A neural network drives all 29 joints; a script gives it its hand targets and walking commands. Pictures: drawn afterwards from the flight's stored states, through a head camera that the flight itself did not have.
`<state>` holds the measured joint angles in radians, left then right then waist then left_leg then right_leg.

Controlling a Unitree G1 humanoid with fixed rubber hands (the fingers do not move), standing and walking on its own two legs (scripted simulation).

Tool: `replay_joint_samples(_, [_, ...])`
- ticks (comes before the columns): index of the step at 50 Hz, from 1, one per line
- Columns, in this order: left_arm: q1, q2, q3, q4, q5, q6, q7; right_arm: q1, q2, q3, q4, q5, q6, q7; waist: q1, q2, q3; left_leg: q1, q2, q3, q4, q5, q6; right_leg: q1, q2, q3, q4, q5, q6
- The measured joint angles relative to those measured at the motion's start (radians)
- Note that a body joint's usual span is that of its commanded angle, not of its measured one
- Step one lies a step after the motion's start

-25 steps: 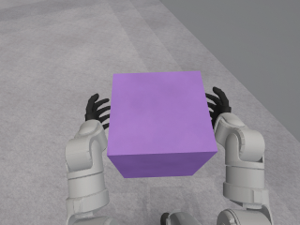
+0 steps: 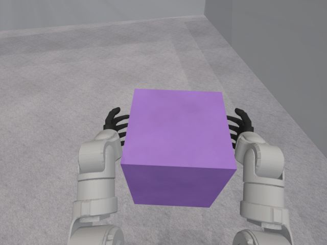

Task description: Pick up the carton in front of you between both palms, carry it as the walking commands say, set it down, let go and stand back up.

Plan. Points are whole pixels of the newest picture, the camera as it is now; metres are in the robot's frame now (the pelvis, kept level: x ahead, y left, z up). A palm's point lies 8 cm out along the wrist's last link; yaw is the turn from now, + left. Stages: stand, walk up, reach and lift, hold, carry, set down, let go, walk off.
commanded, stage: carry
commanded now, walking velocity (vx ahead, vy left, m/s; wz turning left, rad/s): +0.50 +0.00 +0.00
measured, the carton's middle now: (174, 152) +0.35 +0.01 +0.05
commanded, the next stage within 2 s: none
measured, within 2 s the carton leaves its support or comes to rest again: neither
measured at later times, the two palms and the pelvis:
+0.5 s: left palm (133, 81) +0.59 +0.15 +0.11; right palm (225, 79) +0.61 -0.15 +0.11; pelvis +0.33 -0.01 +0.00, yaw +1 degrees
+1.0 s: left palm (131, 44) +0.88 +0.20 +0.10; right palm (201, 41) +0.88 -0.09 +0.11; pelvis +0.63 +0.06 +0.01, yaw -1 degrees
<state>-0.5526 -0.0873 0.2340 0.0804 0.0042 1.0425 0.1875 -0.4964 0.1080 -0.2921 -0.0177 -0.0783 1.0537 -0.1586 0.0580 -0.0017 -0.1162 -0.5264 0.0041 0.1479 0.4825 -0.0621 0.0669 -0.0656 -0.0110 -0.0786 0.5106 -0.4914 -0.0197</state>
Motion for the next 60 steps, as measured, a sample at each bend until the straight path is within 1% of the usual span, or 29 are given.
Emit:
replay_joint_samples(1, [0.002, 0.007, 0.009, 0.004, -0.002, -0.002, -0.002, -0.011, 0.003, 0.005, 0.026, -0.002, -0.01, 0.004, -0.026, -0.011, 0.0, -0.001, -0.01, 0.011, 0.037, -0.025, 0.018, -0.049, -0.019, 0.007, 0.137, -0.003, 0.008])
replay_joint_samples(2, [0.005, 0.012, 0.02, 0.009, -0.005, -0.003, -0.004, -0.022, 0.007, 0.01, 0.051, -0.002, -0.017, 0.009, -0.05, -0.013, 0.009, -0.003, -0.013, 0.016, 0.079, -0.064, 0.029, -0.12, -0.018, 0.033, 0.308, -0.005, 0.014])
replay_joint_samples(4, [0.023, 0.003, 0.041, 0.014, -0.002, -0.001, -0.006, -0.02, 0.011, 0.011, 0.077, 0.007, -0.018, 0.014, -0.085, -0.003, 0.034, 0.03, -0.011, 0.016, 0.095, -0.117, 0.036, -0.261, 0.006, 0.065, 0.583, -0.001, 0.008])
replay_joint_samples(6, [0.051, -0.025, 0.055, -0.006, 0.015, 0.001, -0.006, 0.008, 0.011, 0.012, 0.072, 0.022, -0.019, 0.01, -0.11, 0.001, 0.056, 0.088, -0.01, 0.011, 0.056, -0.131, 0.024, -0.376, 0.009, 0.064, 0.675, 0.051, 0.005])
replay_joint_samples(8, [0.078, -0.054, 0.061, -0.042, 0.033, -0.006, -0.008, 0.034, 0.011, 0.012, 0.052, 0.042, -0.029, 0.01, -0.125, -0.002, 0.075, 0.145, -0.012, 0.009, 0.007, -0.141, 0.026, -0.469, -0.009, 0.056, 0.645, 0.106, 0.006])
replay_joint_samples(10, [0.11, -0.073, 0.054, -0.084, 0.044, -0.018, -0.009, 0.057, 0.009, 0.016, 0.028, 0.06, -0.043, 0.012, -0.136, 0.0, 0.086, 0.198, -0.011, 0.002, -0.036, -0.152, 0.027, -0.538, -0.026, 0.045, 0.565, 0.147, 0.01])
replay_joint_samples(12, [0.148, -0.082, 0.037, -0.13, 0.05, -0.025, -0.012, 0.082, 0.01, 0.026, 0.0, 0.078, -0.053, 0.012, -0.136, 0.003, 0.087, 0.255, -0.009, -0.006, -0.081, -0.165, 0.023, -0.581, -0.039, 0.033, 0.465, 0.191, 0.016])
replay_joint_samples(17, [0.254, -0.075, -0.015, -0.254, 0.047, -0.008, -0.021, 0.16, 0.031, 0.063, -0.089, 0.09, -0.049, 0.014, -0.102, 0.008, 0.048, 0.405, -0.001, -0.015, -0.176, -0.22, -0.005, -0.581, -0.053, -0.014, 0.175, 0.358, 0.023])
replay_joint_samples(21, [0.332, -0.055, -0.061, -0.349, 0.028, 0.029, -0.023, 0.246, 0.044, 0.112, -0.199, 0.07, -0.015, 0.018, -0.065, 0.007, -0.003, 0.516, 0.005, -0.024, -0.188, -0.312, -0.037, -0.495, -0.036, -0.079, -0.025, 0.453, 0.016])
replay_joint_samples(22, [0.348, -0.053, -0.074, -0.367, 0.024, 0.038, -0.024, 0.268, 0.038, 0.128, -0.229, 0.065, 0.0, 0.018, -0.059, 0.009, -0.015, 0.533, 0.01, -0.031, -0.16, -0.348, -0.045, -0.457, -0.027, -0.101, -0.073, 0.467, 0.01])
replay_joint_samples(23, [0.359, -0.051, -0.087, -0.379, 0.021, 0.049, -0.024, 0.291, 0.033, 0.139, -0.259, 0.06, 0.016, 0.019, -0.057, 0.005, -0.027, 0.532, 0.013, -0.042, -0.092, -0.392, -0.054, -0.415, -0.024, -0.114, -0.106, 0.48, -0.009])
replay_joint_samples(24, [0.371, -0.049, -0.103, -0.376, 0.019, 0.05, -0.024, 0.31, 0.029, 0.141, -0.279, 0.057, 0.029, 0.023, -0.044, 0.021, -0.038, 0.487, 0.035, -0.049, 0.039, -0.428, -0.061, -0.414, -0.014, -0.127, -0.074, 0.472, -0.036])
replay_joint_samples(25, [0.38, -0.048, -0.118, -0.371, 0.019, 0.055, -0.024, 0.329, 0.026, 0.14, -0.293, 0.055, 0.043, 0.026, -0.032, 0.031, -0.041, 0.417, 0.042, -0.073, 0.212, -0.429, -0.064, -0.414, -0.008, -0.134, -0.034, 0.43, -0.052])
replay_joint_samples(27, [0.41, -0.045, -0.142, -0.378, 0.021, 0.081, -0.024, 0.375, 0.021, 0.152, -0.322, 0.05, 0.073, 0.026, -0.024, 0.028, -0.03, 0.267, 0.02, -0.114, 0.503, -0.415, -0.052, -0.376, -0.01, -0.138, -0.025, 0.364, -0.057])
replay_joint_samples(29, [0.458, -0.042, -0.166, -0.412, 0.017, 0.108, -0.024, 0.433, 0.018, 0.177, -0.368, 0.044, 0.1, 0.026, -0.025, 0.017, -0.022, 0.143, 0.016, -0.107, 0.609, -0.365, -0.046, -0.317, -0.019, -0.14, -0.065, 0.342, -0.04])
replay_joint_samples(31, [0.503, -0.04, -0.181, -0.457, 0.013, 0.124, -0.024, 0.475, 0.018, 0.197, -0.413, 0.042, 0.118, 0.026, -0.025, 0.014, -0.016, 0.055, 0.037, -0.087, 0.566, -0.308, -0.051, -0.253, -0.021, -0.137, -0.118, 0.335, -0.031])
replay_joint_samples(35, [0.548, -0.041, -0.189, -0.517, 0.014, 0.139, -0.024, 0.508, 0.021, 0.219, -0.453, 0.04, 0.127, 0.029, -0.026, 0.009, -0.029, -0.031, 0.083, -0.056, 0.318, -0.197, -0.063, -0.139, -0.022, -0.116, -0.203, 0.313, -0.015])
replay_joint_samples(39, [0.563, -0.042, -0.201, -0.535, 0.021, 0.15, -0.027, 0.529, 0.022, 0.221, -0.473, 0.038, 0.132, 0.033, -0.036, -0.002, -0.064, -0.022, 0.101, -0.019, 0.096, -0.101, -0.079, -0.033, -0.034, -0.107, -0.228, 0.245, 0.014])
replay_joint_samples(43, [0.57, -0.042, -0.209, -0.553, 0.03, 0.163, -0.028, 0.528, 0.022, 0.219, -0.485, 0.041, 0.149, 0.034, -0.035, -0.01, -0.105, 0.037, 0.1, 0.032, 0.001, -0.041, -0.088, 0.058, -0.049, -0.093, -0.204, 0.141, 0.054])
replay_joint_samples(44, [0.562, -0.041, -0.208, -0.555, 0.033, 0.167, -0.028, 0.518, 0.021, 0.217, -0.483, 0.043, 0.152, 0.034, -0.034, -0.01, -0.111, 0.06, 0.095, 0.043, -0.012, -0.049, -0.079, 0.072, -0.054, -0.088, -0.174, 0.103, 0.066])
replay_joint_samples(45, [0.546, -0.04, -0.198, -0.551, 0.035, 0.173, -0.028, 0.503, 0.02, 0.22, -0.467, 0.043, 0.148, 0.034, -0.038, -0.029, -0.113, 0.069, 0.083, 0.056, 0.008, -0.018, -0.052, 0.072, -0.077, -0.08, -0.122, 0.056, 0.075])
replay_joint_samples(46, [0.53, -0.038, -0.181, -0.537, 0.036, 0.178, -0.028, 0.481, 0.019, 0.223, -0.435, 0.04, 0.141, 0.034, -0.041, -0.053, -0.113, 0.066, 0.07, 0.075, 0.057, -0.047, -0.03, 0.04, -0.109, -0.068, -0.025, 0.029, 0.069])
replay_joint_samples(47, [0.517, -0.036, -0.166, -0.519, 0.036, 0.18, -0.028, 0.454, 0.018, 0.225, -0.399, 0.037, 0.14, 0.034, -0.049, -0.055, -0.109, 0.064, 0.07, 0.086, 0.096, -0.095, -0.016, -0.024, -0.115, -0.043, 0.125, 0.014, 0.063])
replay_joint_samples(49, [0.499, -0.025, -0.155, -0.488, 0.033, 0.185, -0.027, 0.422, 0.019, 0.223, -0.351, 0.034, 0.143, 0.031, -0.068, -0.034, -0.083, 0.093, 0.077, 0.091, 0.102, -0.158, -0.004, -0.167, -0.086, -0.005, 0.408, 0.006, 0.048])
replay_joint_samples(50, [0.492, -0.025, -0.155, -0.476, 0.032, 0.186, -0.026, 0.424, 0.019, 0.219, -0.348, 0.034, 0.143, 0.03, -0.074, -0.026, -0.069, 0.116, 0.078, 0.091, 0.079, -0.158, -0.012, -0.236, -0.072, 0.0, 0.503, 0.014, 0.039])
replay_joint_samples(52, [0.489, -0.043, -0.155, -0.464, 0.035, 0.18, -0.026, 0.446, 0.019, 0.206, -0.364, 0.037, 0.14, 0.029, -0.083, -0.016, -0.045, 0.17, 0.071, 0.091, 0.018, -0.158, -0.012, -0.353, -0.065, -0.008, 0.577, 0.07, 0.031])
replay_joint_samples(54, [0.499, -0.041, -0.172, -0.472, 0.034, 0.171, -0.026, 0.468, 0.02, 0.204, -0.387, 0.041, 0.133, 0.029, -0.093, -0.01, -0.026, 0.23, 0.062, 0.089, -0.048, -0.158, -0.014, -0.438, -0.072, -0.019, 0.534, 0.138, 0.027])
replay_joint_samples(57, [0.513, -0.04, -0.184, -0.503, 0.034, 0.156, -0.027, 0.482, 0.02, 0.207, -0.419, 0.048, 0.118, 0.029, -0.102, -0.002, -0.005, 0.32, 0.053, 0.083, -0.133, -0.163, -0.022, -0.516, -0.087, -0.034, 0.393, 0.238, 0.028])
replay_joint_samples(60, [0.523, -0.04, -0.186, -0.547, 0.036, 0.142, -0.029, 0.47, 0.019, 0.212, -0.447, 0.055, 0.11, 0.029, -0.093, 0.002, 0.009, 0.404, 0.052, 0.081, -0.178, -0.192, -0.039, -0.533, -0.085, -0.052, 0.207, 0.32, 0.029])
